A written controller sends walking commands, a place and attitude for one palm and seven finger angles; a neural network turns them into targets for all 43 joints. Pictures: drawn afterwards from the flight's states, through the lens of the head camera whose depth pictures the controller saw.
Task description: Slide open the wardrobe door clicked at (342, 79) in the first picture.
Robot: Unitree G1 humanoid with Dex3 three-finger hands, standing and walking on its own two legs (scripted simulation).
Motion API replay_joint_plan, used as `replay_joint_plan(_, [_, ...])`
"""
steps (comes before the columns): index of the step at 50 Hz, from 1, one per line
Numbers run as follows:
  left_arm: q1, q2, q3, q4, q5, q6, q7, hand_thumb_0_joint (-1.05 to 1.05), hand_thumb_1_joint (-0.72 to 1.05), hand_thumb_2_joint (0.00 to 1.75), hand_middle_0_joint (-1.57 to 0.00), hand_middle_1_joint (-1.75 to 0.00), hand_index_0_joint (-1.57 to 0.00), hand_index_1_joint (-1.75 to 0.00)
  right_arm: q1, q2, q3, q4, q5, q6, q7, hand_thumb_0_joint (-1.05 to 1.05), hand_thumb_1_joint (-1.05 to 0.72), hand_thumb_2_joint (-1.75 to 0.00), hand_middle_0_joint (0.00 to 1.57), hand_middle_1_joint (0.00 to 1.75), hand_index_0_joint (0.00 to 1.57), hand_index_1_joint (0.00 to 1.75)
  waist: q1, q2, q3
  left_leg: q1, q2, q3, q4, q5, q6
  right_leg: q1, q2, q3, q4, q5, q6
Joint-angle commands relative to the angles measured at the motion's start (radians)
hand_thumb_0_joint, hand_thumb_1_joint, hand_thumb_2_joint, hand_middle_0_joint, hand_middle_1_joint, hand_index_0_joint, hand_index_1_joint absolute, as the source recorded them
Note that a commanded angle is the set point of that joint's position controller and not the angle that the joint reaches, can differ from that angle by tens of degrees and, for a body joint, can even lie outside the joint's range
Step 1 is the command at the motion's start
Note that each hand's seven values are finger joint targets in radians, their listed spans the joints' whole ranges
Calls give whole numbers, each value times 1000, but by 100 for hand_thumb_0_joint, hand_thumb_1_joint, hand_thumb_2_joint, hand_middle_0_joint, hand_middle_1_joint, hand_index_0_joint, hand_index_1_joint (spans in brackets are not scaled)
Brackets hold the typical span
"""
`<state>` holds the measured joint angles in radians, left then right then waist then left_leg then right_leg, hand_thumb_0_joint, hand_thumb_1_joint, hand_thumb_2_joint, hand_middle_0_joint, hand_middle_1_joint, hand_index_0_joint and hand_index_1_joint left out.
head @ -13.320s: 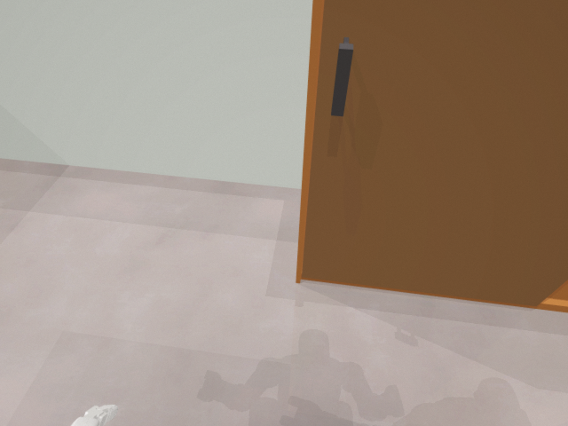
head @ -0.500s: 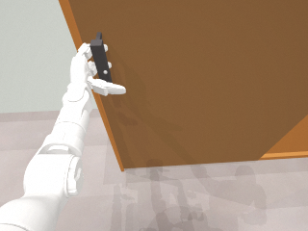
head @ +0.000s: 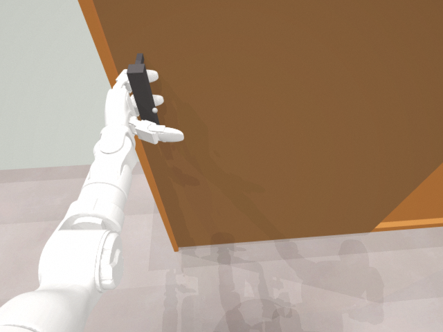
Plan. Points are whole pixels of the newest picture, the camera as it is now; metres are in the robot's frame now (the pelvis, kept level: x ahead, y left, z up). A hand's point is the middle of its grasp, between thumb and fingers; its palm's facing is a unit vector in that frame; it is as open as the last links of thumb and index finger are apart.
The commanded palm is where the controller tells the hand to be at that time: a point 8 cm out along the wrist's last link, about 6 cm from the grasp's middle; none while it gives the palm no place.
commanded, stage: grip the handle and tug to test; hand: left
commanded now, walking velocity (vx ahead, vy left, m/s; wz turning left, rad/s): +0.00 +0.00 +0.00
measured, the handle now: (146, 95) +0.52 +0.13 +0.15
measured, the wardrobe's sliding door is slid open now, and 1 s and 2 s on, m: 0.00 0.00 0.00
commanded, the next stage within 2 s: tug the door sideways, standing still in 1.50 s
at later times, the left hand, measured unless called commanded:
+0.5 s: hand (153, 112) +0.46 +0.11 +0.16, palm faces +0.06 -1.00 -0.01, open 10.0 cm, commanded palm +0.44 +0.16 +0.15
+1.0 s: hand (154, 111) +0.47 +0.11 +0.15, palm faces +0.05 -1.00 +0.00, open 6.1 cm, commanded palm +0.44 +0.16 +0.15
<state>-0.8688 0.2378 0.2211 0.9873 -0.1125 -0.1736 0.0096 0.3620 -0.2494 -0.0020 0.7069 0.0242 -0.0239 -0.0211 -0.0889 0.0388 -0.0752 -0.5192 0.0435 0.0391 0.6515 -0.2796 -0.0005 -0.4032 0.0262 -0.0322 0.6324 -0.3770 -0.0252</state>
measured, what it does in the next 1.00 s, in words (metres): stands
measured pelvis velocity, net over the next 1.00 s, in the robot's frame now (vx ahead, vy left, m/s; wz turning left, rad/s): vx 0.00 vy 0.00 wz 0.00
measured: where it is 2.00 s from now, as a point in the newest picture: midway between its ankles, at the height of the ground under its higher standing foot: outside the picture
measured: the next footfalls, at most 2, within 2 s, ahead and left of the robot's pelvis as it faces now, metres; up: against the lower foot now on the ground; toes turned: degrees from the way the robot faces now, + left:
none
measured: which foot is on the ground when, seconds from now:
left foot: down 0.00-1.00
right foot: down 0.00-1.00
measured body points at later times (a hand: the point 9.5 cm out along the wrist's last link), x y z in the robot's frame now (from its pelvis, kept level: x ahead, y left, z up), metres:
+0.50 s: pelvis +0.00 +0.00 +0.00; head +0.03 -0.01 +0.45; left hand +0.45 +0.16 +0.16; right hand +0.06 -0.26 -0.12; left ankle +0.02 +0.12 -0.72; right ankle -0.04 -0.10 -0.72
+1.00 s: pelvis +0.00 +0.00 +0.00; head +0.03 -0.01 +0.45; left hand +0.46 +0.16 +0.16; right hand +0.04 -0.26 -0.13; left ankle +0.02 +0.12 -0.72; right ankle -0.04 -0.10 -0.72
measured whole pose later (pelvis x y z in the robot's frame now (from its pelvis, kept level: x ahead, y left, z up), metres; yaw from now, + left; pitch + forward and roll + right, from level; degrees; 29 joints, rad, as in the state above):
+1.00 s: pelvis +0.00 +0.00 +0.00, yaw +0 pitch +7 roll -1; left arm -0.84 0.23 0.21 0.96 -0.11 -0.17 0.03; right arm 0.37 -0.25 0.00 0.72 0.03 -0.02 -0.02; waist -0.09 0.04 -0.08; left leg -0.49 0.04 0.04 0.64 -0.27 0.00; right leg -0.38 0.03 -0.03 0.62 -0.37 -0.03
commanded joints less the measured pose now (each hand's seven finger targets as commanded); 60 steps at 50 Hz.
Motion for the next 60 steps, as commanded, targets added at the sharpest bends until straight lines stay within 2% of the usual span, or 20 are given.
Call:
replay_joint_plan(1, [-515,183,21,-273,-7,-72,5,0,-50,30,-30,-120,-30,-120,50,-135,-55,-89,6,-34,-9,0,-90,-90,20,30,20,30,-8,-34,-379,330,-35,-28,-16,306,39,21,20,7,-76,471,20])
replay_joint_plan(2, [-506,152,-1,-288,-6,-73,3,0,-50,30,-30,-120,-30,-120,49,-131,-55,-93,5,-36,-6,0,-90,-90,20,30,20,30,-6,-20,-382,340,-36,-27,-14,318,37,14,22,5,-73,476,20])
replay_joint_plan(4, [-447,178,23,-287,-2,-71,10,0,-50,30,-30,-120,-30,-120,50,-137,-57,-95,3,-32,-5,0,-90,-90,20,30,20,30,5,-35,-384,340,-34,-29,-13,339,38,33,22,2,-71,481,16])
replay_joint_plan(7, [-428,127,-11,-296,-6,-53,9,0,-36,36,-32,-122,-32,-122,36,-131,-57,-101,8,-31,-1,0,-90,-90,20,30,20,30,3,-35,-351,337,-34,-26,-17,326,36,14,25,-1,-79,477,18])
replay_joint_plan(12, [-467,137,-9,-289,-8,-27,13,0,-13,46,-34,-125,-34,-125,26,-131,-55,-99,10,-21,-8,0,-90,-90,20,30,20,30,-9,-65,-298,307,-36,-23,-34,274,40,17,20,2,-96,450,21])
replay_joint_plan(16, [-461,152,4,-336,-3,-46,23,0,6,54,-36,-128,-36,-128,21,-130,-54,-101,7,-25,-7,0,-90,-90,20,30,20,30,6,-17,-355,348,-35,-29,-29,310,35,25,19,3,-85,457,15])
replay_joint_plan(19, [-474,96,-49,-298,-3,-49,18,0,20,60,-38,-130,-38,-130,27,-127,-51,-94,5,-27,-7,0,-90,-90,20,30,20,30,-17,-64,-309,330,-34,-35,-31,275,37,4,19,-3,-96,416,18])
replay_joint_plan(23, [-510,100,-50,-275,-3,-42,17,0,39,68,-40,-133,-40,-133,18,-130,-52,-91,9,-30,-10,0,-90,-90,20,30,20,30,-19,-36,-307,334,-34,-36,-33,237,35,-25,19,3,-101,383,18])
replay_joint_plan(24, [-521,104,-53,-261,-2,-45,20,0,43,70,-40,-133,-40,-133,30,-132,-51,-86,7,-28,-10,0,-90,-90,20,30,20,30,-26,-66,-296,322,-34,-41,-34,233,37,-16,17,-1,-103,373,18])
replay_joint_plan(28, [-538,126,-33,-224,-3,-51,16,0,62,78,-42,-136,-42,-136,30,-132,-48,-79,7,-33,-11,0,-90,-90,20,30,20,30,-22,-47,-308,313,-37,-40,-32,217,37,-25,16,6,-101,367,19])
replay_joint_plan(29, [-539,138,-22,-216,-6,-56,17,0,67,80,-43,-137,-43,-137,40,-135,-50,-76,4,-32,-11,0,-90,-90,20,30,20,30,-25,-78,-310,302,-38,-40,-31,225,41,-6,15,4,-101,377,20])
replay_joint_plan(30, [-527,154,-7,-223,-3,-62,15,0,71,82,-43,-137,-43,-137,35,-136,-50,-78,6,-32,-11,0,-90,-90,20,30,20,30,-12,-65,-336,308,-39,-39,-31,237,39,1,16,9,-94,397,19])
replay_joint_plan(33, [-543,133,-23,-242,-8,-72,8,0,85,88,-44,-139,-44,-139,35,-131,-50,-79,6,-37,-8,0,-90,-90,20,30,20,30,-17,-24,-352,331,-38,-37,-24,253,35,-11,17,5,-89,402,18])
replay_joint_plan(34, [-531,141,-15,-233,-11,-76,9,0,90,90,-45,-140,-45,-140,45,-134,-50,-77,3,-36,-8,0,-90,-90,20,30,20,30,-15,-53,-348,318,-40,-39,-25,257,38,9,17,3,-92,404,18])
replay_joint_plan(41, [-489,188,22,-270,-10,-82,4,0,90,90,-45,-140,-45,-140,36,-138,-53,-89,6,-34,-8,0,-90,-90,20,30,20,30,0,-51,-347,303,-39,-30,-30,261,39,34,20,9,-90,437,18])
replay_joint_plan(46, [-495,155,-8,-260,-8,-70,2,0,90,90,-45,-140,-45,-140,33,-135,-52,-88,9,-31,-10,0,-90,-90,20,30,20,30,-13,-53,-308,303,-37,-29,-36,245,39,11,20,6,-99,415,20])
replay_joint_plan(50, [-491,169,6,-261,-5,-70,7,0,90,90,-45,-140,-45,-140,36,-136,-54,-85,9,-30,-11,0,-90,-90,20,30,20,30,-9,-58,-319,310,-36,-29,-36,253,40,11,20,7,-97,416,20])
replay_joint_plan(55, [-423,183,33,-304,-10,-68,3,0,90,90,-45,-140,-45,-140,29,-134,-56,-99,7,-30,-8,0,-90,-90,20,30,20,30,15,-48,-376,326,-40,-22,-30,303,40,57,20,9,-88,475,18])
replay_joint_plan(58, [-369,140,3,-338,-19,-58,-5,0,90,90,-45,-140,-45,-140,12,-129,-54,-115,10,-31,-6,0,-90,-90,20,30,20,30,21,-53,-356,325,-39,-17,-35,311,38,69,22,3,-89,492,17])
replay_joint_plan(60, [-328,164,29,-359,-23,-53,-2,0,90,90,-45,-140,-45,-140,9,-132,-56,-122,10,-29,-5,0,-90,-90,20,30,20,30,36,-66,-363,322,-38,-15,-39,325,39,90,22,4,-88,512,17])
